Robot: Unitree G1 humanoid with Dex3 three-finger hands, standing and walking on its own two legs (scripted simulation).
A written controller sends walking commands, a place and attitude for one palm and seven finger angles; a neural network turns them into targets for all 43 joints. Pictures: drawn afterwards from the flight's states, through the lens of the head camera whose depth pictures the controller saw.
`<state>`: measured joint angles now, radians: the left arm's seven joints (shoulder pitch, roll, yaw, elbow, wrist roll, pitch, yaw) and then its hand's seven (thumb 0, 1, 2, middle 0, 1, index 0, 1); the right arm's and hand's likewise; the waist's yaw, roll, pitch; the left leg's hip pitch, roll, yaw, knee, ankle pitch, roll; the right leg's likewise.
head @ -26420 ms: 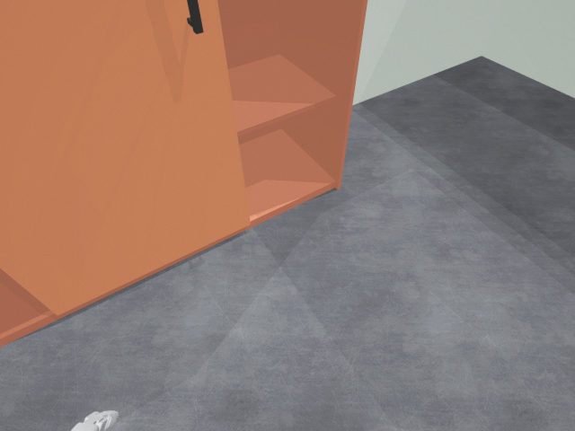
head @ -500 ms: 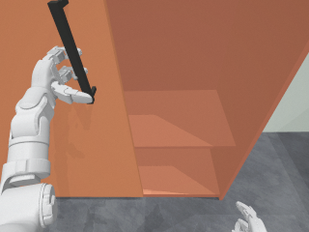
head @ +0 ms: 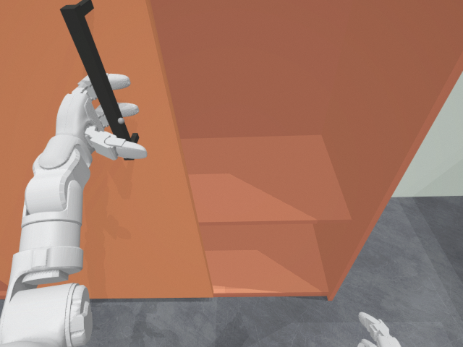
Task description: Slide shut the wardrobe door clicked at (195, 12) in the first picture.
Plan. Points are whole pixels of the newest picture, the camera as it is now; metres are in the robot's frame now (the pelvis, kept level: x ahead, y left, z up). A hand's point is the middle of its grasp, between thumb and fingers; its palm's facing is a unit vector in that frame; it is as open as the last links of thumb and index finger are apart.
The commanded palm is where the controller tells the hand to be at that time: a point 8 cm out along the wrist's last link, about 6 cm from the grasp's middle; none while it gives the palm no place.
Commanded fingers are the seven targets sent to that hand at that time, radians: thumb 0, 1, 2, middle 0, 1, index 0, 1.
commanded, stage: slide the fingers in behind the handle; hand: left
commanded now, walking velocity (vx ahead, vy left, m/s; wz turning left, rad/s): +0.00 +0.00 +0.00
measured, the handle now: (110, 90) +0.45 +0.21 +0.25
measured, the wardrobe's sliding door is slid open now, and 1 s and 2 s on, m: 0.48 0.48 0.48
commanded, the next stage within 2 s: grip the handle and tug to test in 0.62 s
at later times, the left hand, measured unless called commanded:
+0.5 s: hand (123, 120) +0.40 +0.18 +0.23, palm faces +0.09 -1.00 -0.04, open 14.2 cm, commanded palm +0.37 +0.22 +0.23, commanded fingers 0.00 -0.50 0.30 -0.30 -1.20 -0.30 -1.20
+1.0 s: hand (123, 121) +0.39 +0.18 +0.23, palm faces +0.09 -1.00 -0.04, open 12.6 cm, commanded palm +0.37 +0.23 +0.23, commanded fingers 0.00 0.20 0.60 -0.38 -1.30 -0.38 -1.30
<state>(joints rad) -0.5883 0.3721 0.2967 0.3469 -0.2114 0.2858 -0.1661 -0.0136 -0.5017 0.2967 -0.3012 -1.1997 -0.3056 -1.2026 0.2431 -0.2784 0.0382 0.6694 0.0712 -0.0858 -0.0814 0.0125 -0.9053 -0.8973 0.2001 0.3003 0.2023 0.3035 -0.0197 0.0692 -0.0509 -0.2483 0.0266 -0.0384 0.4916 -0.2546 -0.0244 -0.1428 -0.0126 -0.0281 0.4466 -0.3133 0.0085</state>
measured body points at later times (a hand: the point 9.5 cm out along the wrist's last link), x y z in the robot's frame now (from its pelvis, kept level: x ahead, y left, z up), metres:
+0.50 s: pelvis +0.00 +0.00 +0.00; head -0.01 -0.02 +0.45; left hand +0.39 +0.24 +0.23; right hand +0.16 -0.23 -0.10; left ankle +0.00 +0.14 -0.74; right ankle -0.05 -0.12 -0.74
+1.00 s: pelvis +0.00 +0.00 +0.00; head -0.01 -0.02 +0.45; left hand +0.38 +0.24 +0.23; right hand +0.17 -0.23 -0.10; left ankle +0.00 +0.14 -0.74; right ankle -0.05 -0.12 -0.74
